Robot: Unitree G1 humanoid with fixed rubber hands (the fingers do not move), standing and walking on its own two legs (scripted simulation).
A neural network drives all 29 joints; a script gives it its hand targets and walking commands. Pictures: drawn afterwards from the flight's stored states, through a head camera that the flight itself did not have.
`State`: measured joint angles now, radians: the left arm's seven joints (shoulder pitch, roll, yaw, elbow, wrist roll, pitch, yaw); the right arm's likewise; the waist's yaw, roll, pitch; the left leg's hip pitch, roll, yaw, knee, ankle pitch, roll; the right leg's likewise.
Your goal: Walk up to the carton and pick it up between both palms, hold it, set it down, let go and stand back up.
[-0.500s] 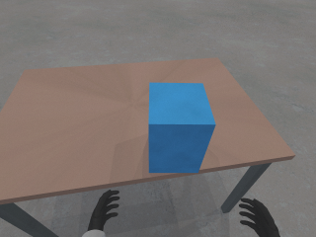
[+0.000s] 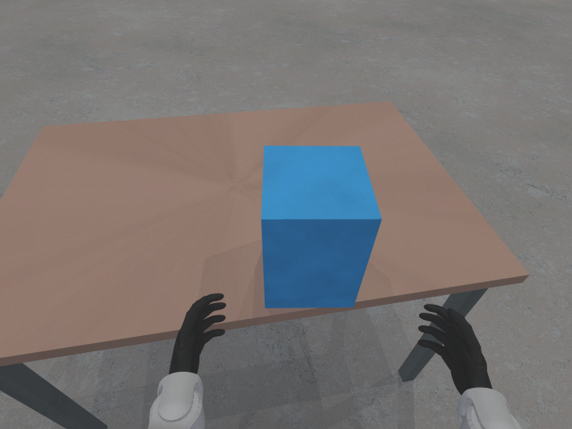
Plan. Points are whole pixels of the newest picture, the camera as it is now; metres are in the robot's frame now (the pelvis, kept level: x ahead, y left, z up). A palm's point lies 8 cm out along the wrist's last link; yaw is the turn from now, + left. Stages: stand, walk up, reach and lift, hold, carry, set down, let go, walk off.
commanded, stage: reach and lift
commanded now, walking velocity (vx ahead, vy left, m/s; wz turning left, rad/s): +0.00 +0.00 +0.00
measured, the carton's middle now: (310, 230) +0.44 +0.00 +0.02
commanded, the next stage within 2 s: none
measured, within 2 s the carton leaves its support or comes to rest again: neither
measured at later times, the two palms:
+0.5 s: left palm (191, 286) +0.28 +0.17 +0.07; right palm (461, 300) +0.29 -0.20 +0.06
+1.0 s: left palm (203, 223) +0.35 +0.16 +0.12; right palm (458, 231) +0.36 -0.20 +0.12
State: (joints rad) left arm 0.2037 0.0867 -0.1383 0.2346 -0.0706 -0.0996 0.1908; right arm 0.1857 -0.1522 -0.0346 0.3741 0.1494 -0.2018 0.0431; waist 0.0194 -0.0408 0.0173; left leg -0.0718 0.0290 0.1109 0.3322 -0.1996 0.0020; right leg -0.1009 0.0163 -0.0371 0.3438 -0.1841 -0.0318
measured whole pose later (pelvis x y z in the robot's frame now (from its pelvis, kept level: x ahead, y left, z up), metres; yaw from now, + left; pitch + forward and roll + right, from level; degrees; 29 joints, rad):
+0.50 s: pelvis +0.00 +0.00 +0.00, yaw -1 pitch -3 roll +0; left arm -0.02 0.04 0.00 -0.06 -0.03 0.37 0.15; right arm -0.08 -0.24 0.03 0.26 0.28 0.02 -0.05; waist 0.01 -0.03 0.06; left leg -0.06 0.03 0.13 0.29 -0.18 0.00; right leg -0.09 0.02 -0.01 0.29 -0.15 -0.02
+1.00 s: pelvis -0.01 -0.01 +0.00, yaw -1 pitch +1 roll +0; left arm -0.43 0.08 0.14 0.06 -0.04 0.59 0.14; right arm -0.51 -0.27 0.05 0.39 0.34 0.24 -0.11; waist -0.02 -0.04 0.03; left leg -0.17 0.05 0.13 0.30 -0.15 -0.01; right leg -0.21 0.04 -0.02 0.32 -0.13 -0.04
